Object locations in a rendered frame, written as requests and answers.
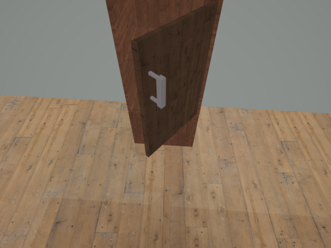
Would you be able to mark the handle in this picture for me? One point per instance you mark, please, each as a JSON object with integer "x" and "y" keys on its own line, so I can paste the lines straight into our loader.
{"x": 161, "y": 89}

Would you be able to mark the cupboard door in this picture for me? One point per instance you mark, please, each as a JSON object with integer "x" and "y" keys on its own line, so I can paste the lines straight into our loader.
{"x": 177, "y": 50}

